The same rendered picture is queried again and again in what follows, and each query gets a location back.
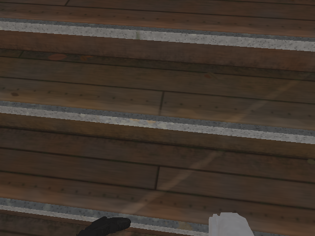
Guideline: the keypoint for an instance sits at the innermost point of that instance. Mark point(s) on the right robot thigh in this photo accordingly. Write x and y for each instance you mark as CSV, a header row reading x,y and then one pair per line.
x,y
229,224

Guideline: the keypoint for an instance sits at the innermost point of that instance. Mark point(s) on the left robot hand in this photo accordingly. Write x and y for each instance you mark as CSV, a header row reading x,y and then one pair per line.
x,y
104,226

